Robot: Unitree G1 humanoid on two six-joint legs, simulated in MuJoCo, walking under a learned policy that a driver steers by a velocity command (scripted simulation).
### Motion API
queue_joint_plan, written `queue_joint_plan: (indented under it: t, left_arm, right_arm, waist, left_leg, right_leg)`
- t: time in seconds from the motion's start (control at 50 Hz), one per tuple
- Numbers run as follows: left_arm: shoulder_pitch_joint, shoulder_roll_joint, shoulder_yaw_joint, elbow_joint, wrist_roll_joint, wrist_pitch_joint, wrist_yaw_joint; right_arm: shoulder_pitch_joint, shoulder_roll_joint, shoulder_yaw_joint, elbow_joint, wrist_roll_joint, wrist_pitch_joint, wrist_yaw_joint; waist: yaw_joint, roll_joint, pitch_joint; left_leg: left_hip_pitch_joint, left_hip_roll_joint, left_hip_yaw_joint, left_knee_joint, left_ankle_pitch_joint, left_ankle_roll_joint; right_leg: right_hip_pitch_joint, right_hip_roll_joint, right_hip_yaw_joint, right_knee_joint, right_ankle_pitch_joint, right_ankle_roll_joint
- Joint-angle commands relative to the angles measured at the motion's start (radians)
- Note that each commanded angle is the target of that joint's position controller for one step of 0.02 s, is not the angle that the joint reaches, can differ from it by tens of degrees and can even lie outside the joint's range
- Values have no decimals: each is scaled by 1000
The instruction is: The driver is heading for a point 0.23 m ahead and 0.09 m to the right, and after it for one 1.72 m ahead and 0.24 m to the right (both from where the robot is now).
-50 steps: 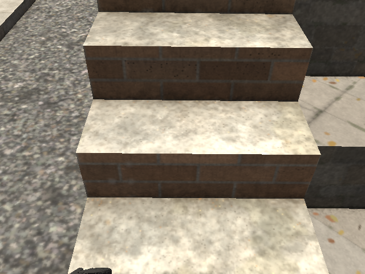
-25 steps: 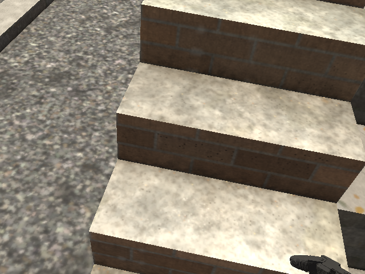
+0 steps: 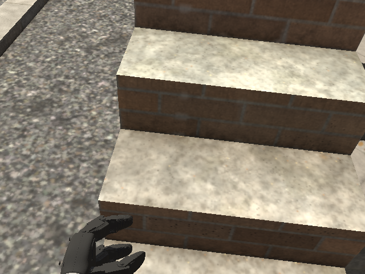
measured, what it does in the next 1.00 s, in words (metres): climbs, turning right: right foot 0.19 m higher, then left foot 0.19 m higher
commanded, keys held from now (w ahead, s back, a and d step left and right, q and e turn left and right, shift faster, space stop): e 0.42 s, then no key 0.58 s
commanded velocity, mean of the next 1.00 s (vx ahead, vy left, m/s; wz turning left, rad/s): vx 0.12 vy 0.00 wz -0.35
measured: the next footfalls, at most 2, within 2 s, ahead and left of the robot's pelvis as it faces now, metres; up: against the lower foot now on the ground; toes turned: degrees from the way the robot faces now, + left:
right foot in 0.02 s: +0.10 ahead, -0.09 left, +0.19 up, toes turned -2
left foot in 0.64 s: +0.35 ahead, +0.07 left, +0.38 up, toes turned -15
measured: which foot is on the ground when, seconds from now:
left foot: down 0.00-0.04, up 0.06-0.62, down 0.64-1.00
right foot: up 0.00-0.00, down 0.02-0.66, up 0.68-1.00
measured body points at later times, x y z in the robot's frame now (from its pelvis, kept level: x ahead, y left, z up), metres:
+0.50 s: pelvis +0.11 -0.01 +0.15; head +0.12 -0.07 +0.60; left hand +0.28 +0.22 +0.05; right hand +0.26 -0.25 +0.06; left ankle +0.19 +0.09 -0.27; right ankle +0.06 -0.09 -0.58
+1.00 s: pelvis +0.24 -0.03 +0.30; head +0.22 -0.04 +0.75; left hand +0.46 +0.11 +0.20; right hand +0.21 -0.24 +0.14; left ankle +0.31 +0.07 -0.39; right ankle +0.16 -0.13 -0.24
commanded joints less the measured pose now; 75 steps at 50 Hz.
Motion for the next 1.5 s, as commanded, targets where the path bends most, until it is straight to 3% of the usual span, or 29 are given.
queue_joint_plan:
  t: [0.02, 0.04, 0.06, 0.08, 0.1, 0.14, 0.26, 0.38, 0.56, 0.6, 0.62, 0.64, 0.66, 0.68, 0.7, 0.74, 0.8, 0.98, 1.06, 1.12, 1.14, 1.16, 1.18, 1.2, 1.28, 1.4, 1.44, 1.48, 1.5]
  left_arm:
    - [351, 175, 58, 123, 26, 40, 47]
    - [175, 201, 53, 171, 21, 28, 47]
    - [69, 197, 67, 171, 108, 21, 16]
    - [20, 169, 40, 185, 148, 35, -20]
    - [89, 180, 41, 224, 113, 36, -38]
    - [129, 159, 55, 334, 49, 17, -73]
    - [109, 154, 80, 280, 86, 20, -77]
    - [264, 256, 124, 276, 49, 3, -49]
    - [298, 318, 155, 138, 19, 67, -4]
    - [314, 378, 185, 153, 25, 75, 19]
    - [363, 372, 183, 186, 3, 64, 21]
    - [365, 363, 169, 220, 29, 41, 35]
    - [381, 271, 146, 206, 56, 43, 14]
    - [426, 243, 136, 212, 119, 33, -3]
    - [413, 245, 142, 197, 144, 14, -19]
    - [233, 150, 101, 80, 87, -15, -43]
    - [255, 117, 76, 94, 54, -52, -67]
    - [402, 85, 58, 85, 46, -16, -17]
    - [329, 65, 50, 33, 55, 3, -2]
    - [343, 27, 33, 20, 25, -14, -68]
    - [494, 1, 41, 146, 47, -12, -97]
    - [590, 101, 58, 165, 41, -33, -90]
    - [571, 226, 105, 170, 28, -31, -59]
    - [470, 212, 108, 172, 36, -42, -45]
    - [377, 62, 66, 183, 114, -45, -18]
    - [467, 118, 64, 215, 24, -48, 19]
    - [407, 115, 72, 194, 39, -51, 11]
    - [359, 128, 97, 171, 16, -66, -5]
    - [330, 181, 110, 177, 23, -69, -17]
  right_arm:
    - [-196, -408, -80, -158, 54, 13, -80]
    - [-66, -278, -73, -195, 30, 32, -97]
    - [-58, -227, -71, -248, -21, 13, -97]
    - [-177, -202, -85, -343, -80, -4, -81]
    - [-169, -144, -77, -374, -62, -25, -68]
    - [-287, -86, -66, -467, -67, -40, -61]
    - [-370, -92, -18, -520, -28, -41, -63]
    - [-624, -62, -10, -694, 17, -17, -96]
    - [-690, 56, 63, -886, 13, 73, -95]
    - [-430, 34, 16, -814, 45, 63, -42]
    - [-315, -65, -26, -770, 71, 43, -14]
    - [-157, -123, -69, -701, 86, 32, 12]
    - [-114, -210, -96, -643, 17, 42, 9]
    - [-238, -245, -96, -652, -64, 73, -25]
    - [-382, -208, -93, -652, -69, 94, -38]
    - [-355, -75, -59, -535, -49, 74, -59]
    - [-307, -68, -79, -401, -47, 38, -46]
    - [-361, -80, -82, -291, -23, -13, -6]
    - [-364, -72, -94, -348, -33, -13, -20]
    - [-337, -192, -110, -327, 65, 65, -75]
    - [-221, -93, -100, -237, 29, 84, -66]
    - [-120, 26, -67, -290, 5, 76, -31]
    - [-129, -68, -99, -288, -6, 76, -5]
    - [-239, -144, -124, -309, 4, 78, 11]
    - [-409, -42, -85, -371, 9, 18, 15]
    - [-282, -79, -77, -327, 1, 36, 27]
    - [-256, -96, -69, -309, 3, 14, 19]
    - [-101, -236, -107, -234, 41, 12, -2]
    - [-115, -187, -106, -225, 18, 7, 1]
  waist:
    - [222, 367, -108]
    - [41, 183, -3]
    - [18, -112, -195]
    - [-21, -116, -176]
    - [-48, -104, -132]
    - [-76, 23, -21]
    - [-103, 68, 3]
    - [53, -27, -1]
    - [45, -105, 0]
    - [-30, -176, -107]
    - [-53, -201, -159]
    - [-135, -178, -256]
    - [-102, 134, -366]
    - [-64, 408, -431]
    - [-32, 218, -263]
    - [-17, 55, -123]
    - [-12, 4, -21]
    - [77, 75, 53]
    - [22, 171, -46]
    - [98, 180, -30]
    - [54, 27, -68]
    - [-24, -367, -59]
    - [-11, -354, -20]
    - [-13, -256, 77]
    - [-26, -146, -11]
    - [-37, -192, 12]
    - [-27, -26, -59]
    - [-66, 426, -93]
    - [-74, 269, -67]
  left_leg:
    - [-193, 119, 37, 291, 1535, 131]
    - [-265, -52, 31, 610, 1148, 69]
    - [-499, -169, -96, 1177, 26, 27]
    - [-666, -203, -292, 1530, -248, 51]
    - [-746, -260, -361, 1694, -298, 66]
    - [-935, -215, -321, 1765, -311, 160]
    - [-1107, -198, -242, 1795, -183, 149]
    - [-1614, -167, -189, 2191, -410, 59]
    - [-1455, -91, -148, 1494, -689, 16]
    - [-906, -157, -21, 1328, -752, 116]
    - [-787, -193, -29, 1178, -717, 149]
    - [-562, -180, -181, 1007, -563, 190]
    - [-526, -65, -627, 658, -631, 267]
    - [-558, 139, -1148, 292, -568, 400]
    - [-666, 125, -1216, 299, -463, 424]
    - [-628, 45, -775, 539, -569, 353]
    - [-716, 30, -640, 583, -580, 346]
    - [-782, 33, -436, 474, -490, 252]
    - [-656, 88, -487, 551, -450, 237]
    - [-750, -44, -355, 517, -635, 163]
    - [-784, -146, -215, 769, -659, 181]
    - [-845, -229, -166, 857, -492, 95]
    - [-882, -221, -245, 1068, -403, 91]
    - [-935, -198, -290, 1234, -327, 91]
    - [-821, -201, -258, 1159, -342, 78]
    - [-476, -214, -137, 268, -214, 205]
    - [-291, -136, -247, 167, -188, 186]
    - [21, 79, -584, 97, -360, 245]
    - [-28, 95, -648, 74, -511, 278]
  right_leg:
    - [713, 55, -51, -712, -150, 80]
    - [667, 82, 89, -1009, -120, 22]
    - [761, -133, 544, -1243, -14, -83]
    - [739, -128, 564, -1185, 622, -81]
    - [652, -196, 474, -1172, 899, -78]
    - [464, -185, 565, -1189, 222, -68]
    - [478, -152, 519, -1339, 261, -30]
    - [894, -229, 644, -1342, 422, -89]
    - [827, -226, 567, -1463, 419, -12]
    - [709, -265, 476, -1507, 1052, -18]
    - [826, -227, 439, -1401, 1440, -35]
    - [865, -233, 375, -1241, 1626, -50]
    - [838, -84, 310, -1002, 1219, 8]
    - [723, 102, 246, -577, 177, 112]
    - [521, 93, 263, -192, -8, 168]
    - [319, 33, 225, -155, 127, 171]
    - [288, 17, 191, -17, 179, 154]
    - [229, -50, 196, -113, 145, 125]
    - [180, -107, 191, -352, 135, 172]
    - [562, -116, -55, -1228, -137, 157]
    - [737, -18, -113, -1155, 1, 190]
    - [716, -288, 666, -1521, -237, 103]
    - [721, -405, 1008, -1782, -502, 39]
    - [661, -431, 961, -1722, -456, 21]
    - [652, -288, 344, -1493, 64, -5]
    - [752, -272, 253, -1466, 256, -77]
    - [680, -220, 185, -1311, 212, -64]
    - [224, -59, -49, -864, -18, 52]
    - [132, -90, -27, -585, -35, 79]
